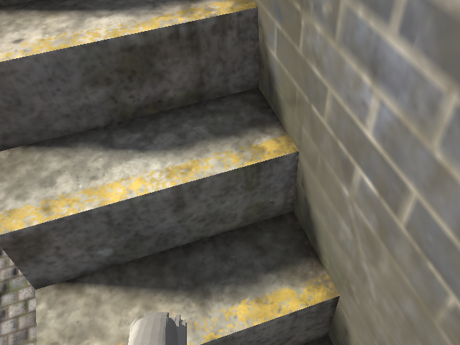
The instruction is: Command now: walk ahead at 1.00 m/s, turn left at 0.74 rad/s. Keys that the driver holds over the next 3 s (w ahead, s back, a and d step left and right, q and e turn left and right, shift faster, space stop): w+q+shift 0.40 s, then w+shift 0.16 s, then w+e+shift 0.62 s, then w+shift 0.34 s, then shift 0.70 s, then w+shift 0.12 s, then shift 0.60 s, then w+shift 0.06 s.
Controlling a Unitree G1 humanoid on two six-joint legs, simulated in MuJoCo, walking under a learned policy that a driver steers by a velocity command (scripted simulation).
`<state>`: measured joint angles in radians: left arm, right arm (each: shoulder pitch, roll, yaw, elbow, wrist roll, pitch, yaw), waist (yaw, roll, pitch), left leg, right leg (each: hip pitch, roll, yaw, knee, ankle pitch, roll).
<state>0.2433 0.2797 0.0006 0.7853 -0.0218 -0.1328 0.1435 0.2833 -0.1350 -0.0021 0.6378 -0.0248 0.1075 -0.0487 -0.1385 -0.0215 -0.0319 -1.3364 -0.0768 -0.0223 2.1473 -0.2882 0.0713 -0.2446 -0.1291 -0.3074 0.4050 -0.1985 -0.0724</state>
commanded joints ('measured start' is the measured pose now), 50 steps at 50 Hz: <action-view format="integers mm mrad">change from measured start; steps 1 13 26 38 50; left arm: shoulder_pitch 26 302 -247 -244 -458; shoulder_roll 173 176 -170 -189 -99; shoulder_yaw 53 66 -16 33 37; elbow -25 161 -349 -262 -370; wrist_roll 7 6 33 -26 -18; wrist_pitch -8 15 43 113 110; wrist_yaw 5 -65 -81 -63 -110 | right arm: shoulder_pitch -73 -442 -214 -255 54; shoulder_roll -44 -45 -120 -207 -342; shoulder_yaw -18 14 -55 -48 -114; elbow -122 -260 -46 32 191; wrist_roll -8 10 -58 -26 -46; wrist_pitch -1 -45 -108 -217 -312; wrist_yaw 15 73 43 52 39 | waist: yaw -6 171 171 161 46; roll -46 12 37 143 225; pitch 53 125 -100 67 -8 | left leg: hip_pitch -285 84 841 842 1611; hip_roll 66 205 207 375 601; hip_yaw -49 275 -440 -57 -19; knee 54 -544 -1601 -1788 -2020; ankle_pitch -99 -336 -379 -96 -190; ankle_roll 44 215 39 20 100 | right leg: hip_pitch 281 412 -838 -1028 -1408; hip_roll -304 -318 169 286 92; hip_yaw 232 -75 448 374 424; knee -300 -424 2134 2102 1952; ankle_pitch -509 35 111 111 -515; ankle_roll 6 -6 58 116 -18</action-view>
